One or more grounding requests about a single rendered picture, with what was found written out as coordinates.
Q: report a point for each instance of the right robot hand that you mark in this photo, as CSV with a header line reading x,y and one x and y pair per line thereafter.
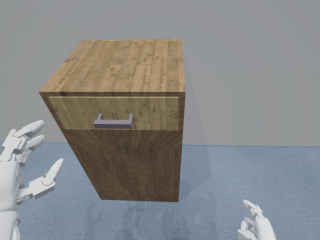
x,y
261,228

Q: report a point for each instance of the left robot hand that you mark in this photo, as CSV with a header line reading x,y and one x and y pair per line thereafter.
x,y
15,155

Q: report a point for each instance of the left robot forearm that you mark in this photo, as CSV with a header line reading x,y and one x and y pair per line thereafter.
x,y
9,222

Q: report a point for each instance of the drawer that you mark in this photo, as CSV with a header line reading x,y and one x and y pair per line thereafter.
x,y
149,112

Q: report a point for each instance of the handle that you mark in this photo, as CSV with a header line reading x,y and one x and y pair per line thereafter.
x,y
100,123

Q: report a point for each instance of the cabinet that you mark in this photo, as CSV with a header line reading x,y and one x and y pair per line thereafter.
x,y
125,164

